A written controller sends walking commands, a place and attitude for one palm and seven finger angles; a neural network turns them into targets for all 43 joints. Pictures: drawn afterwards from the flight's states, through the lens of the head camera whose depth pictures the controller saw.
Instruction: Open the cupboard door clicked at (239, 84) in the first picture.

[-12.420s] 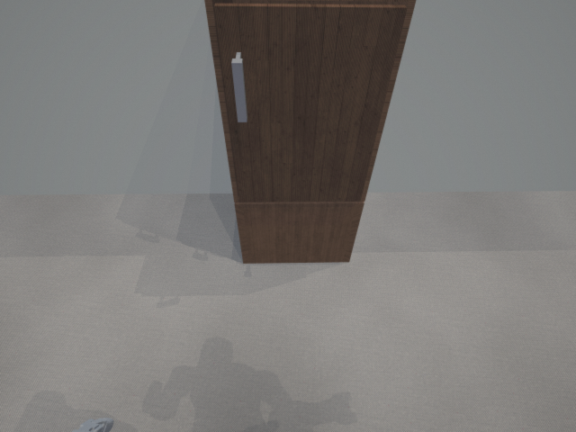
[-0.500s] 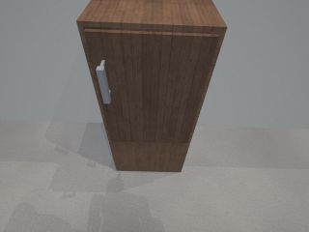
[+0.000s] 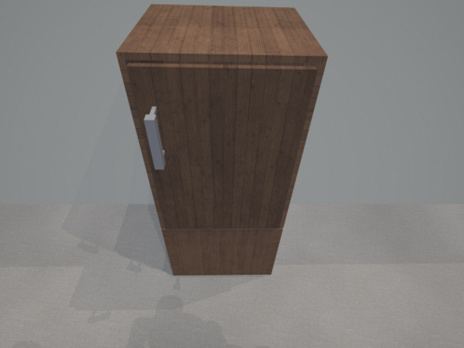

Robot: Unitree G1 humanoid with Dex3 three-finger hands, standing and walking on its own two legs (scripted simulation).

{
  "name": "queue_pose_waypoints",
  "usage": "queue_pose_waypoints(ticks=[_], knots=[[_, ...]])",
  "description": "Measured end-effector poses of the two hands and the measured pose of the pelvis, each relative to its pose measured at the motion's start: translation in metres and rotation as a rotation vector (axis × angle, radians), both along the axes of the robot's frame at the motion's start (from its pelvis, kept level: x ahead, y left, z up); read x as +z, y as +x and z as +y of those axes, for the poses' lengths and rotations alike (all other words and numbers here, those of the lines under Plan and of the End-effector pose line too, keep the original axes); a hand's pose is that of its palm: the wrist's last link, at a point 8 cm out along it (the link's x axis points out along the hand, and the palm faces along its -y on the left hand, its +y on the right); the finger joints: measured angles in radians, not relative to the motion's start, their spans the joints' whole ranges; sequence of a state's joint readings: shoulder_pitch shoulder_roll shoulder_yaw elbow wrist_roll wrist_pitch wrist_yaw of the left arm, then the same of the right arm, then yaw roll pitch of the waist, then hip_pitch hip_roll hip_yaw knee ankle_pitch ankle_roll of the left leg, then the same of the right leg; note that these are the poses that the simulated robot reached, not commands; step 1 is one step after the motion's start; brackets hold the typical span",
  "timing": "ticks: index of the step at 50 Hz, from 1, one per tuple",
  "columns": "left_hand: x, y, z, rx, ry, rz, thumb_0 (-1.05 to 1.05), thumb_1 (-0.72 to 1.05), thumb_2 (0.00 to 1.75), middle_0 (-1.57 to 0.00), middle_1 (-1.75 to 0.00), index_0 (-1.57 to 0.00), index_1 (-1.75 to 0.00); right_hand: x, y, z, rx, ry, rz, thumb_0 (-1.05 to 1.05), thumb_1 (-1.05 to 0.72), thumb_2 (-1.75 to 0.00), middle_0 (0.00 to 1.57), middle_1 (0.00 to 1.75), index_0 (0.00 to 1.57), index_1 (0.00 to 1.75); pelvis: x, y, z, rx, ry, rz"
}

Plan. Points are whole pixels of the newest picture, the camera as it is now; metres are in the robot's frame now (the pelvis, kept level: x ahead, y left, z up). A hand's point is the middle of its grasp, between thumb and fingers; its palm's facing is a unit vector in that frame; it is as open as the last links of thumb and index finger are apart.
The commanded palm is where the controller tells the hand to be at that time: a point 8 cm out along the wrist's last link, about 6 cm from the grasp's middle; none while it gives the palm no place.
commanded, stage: look again from close up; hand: left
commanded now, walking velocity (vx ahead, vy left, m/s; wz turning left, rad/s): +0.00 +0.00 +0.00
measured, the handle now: (156, 138) +0.57 +0.22 +0.06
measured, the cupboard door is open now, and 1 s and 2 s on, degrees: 0 0 0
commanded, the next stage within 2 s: raise the hand with hooked fingers in 0.12 s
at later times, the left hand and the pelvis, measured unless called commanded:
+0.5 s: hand (107, 325) +0.16 +0.21 -0.01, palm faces +0.14 -0.99 -0.04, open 7.9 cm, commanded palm +0.10 +0.27 -0.04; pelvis -0.06 +0.00 -0.06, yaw +3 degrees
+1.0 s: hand (92, 306) +0.19 +0.25 -0.01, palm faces +0.07 -1.00 -0.05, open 10.8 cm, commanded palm +0.16 +0.30 +0.00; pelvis -0.02 +0.00 -0.07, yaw +4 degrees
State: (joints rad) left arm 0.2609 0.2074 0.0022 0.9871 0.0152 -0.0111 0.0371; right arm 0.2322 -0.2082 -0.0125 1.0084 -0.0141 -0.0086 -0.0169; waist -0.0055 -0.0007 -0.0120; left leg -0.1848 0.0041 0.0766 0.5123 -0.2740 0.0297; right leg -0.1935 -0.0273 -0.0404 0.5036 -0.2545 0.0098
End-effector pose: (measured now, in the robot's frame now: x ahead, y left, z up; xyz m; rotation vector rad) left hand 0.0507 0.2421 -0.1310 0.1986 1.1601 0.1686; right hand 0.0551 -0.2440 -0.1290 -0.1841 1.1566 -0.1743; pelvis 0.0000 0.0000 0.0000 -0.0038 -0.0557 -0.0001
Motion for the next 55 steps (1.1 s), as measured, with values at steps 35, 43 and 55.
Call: queue_pose_waypoints(ticks=[35,43,55], knots=[[0.079,0.054,0.033,-0.036,-0.132,-1.107,0.02,0.54,0.74,-0.23,-0.53,-0.22,-0.53,0.014,0.114,0.02,0.27,-0.074,-0.695,0.02,-0.9,-0.9,0.2,0.3,0.2,0.29,-0.094,-0.057,-0.003,0.071,-0.035,0.22],[0.112,0.085,0.046,-0.119,-0.087,-1.161,0.01,0.35,0.67,-0.24,-0.65,-0.24,-0.65,-0.004,0.112,0.042,0.306,-0.019,-0.56,0.02,-0.9,-0.9,0.21,0.3,0.2,0.3,-0.083,-0.039,-0.004,0.095,-0.075,0.247],[0.137,0.128,0.063,-0.116,-0.098,-1.122,0.01,0.07,0.55,-0.26,-0.83,-0.26,-0.83,-0.001,0.101,0.025,0.202,-0.033,-0.458,0.02,-0.9,-0.9,0.21,0.3,0.2,0.3,-0.062,-0.008,0.005,0.07,-0.061,0.264]])
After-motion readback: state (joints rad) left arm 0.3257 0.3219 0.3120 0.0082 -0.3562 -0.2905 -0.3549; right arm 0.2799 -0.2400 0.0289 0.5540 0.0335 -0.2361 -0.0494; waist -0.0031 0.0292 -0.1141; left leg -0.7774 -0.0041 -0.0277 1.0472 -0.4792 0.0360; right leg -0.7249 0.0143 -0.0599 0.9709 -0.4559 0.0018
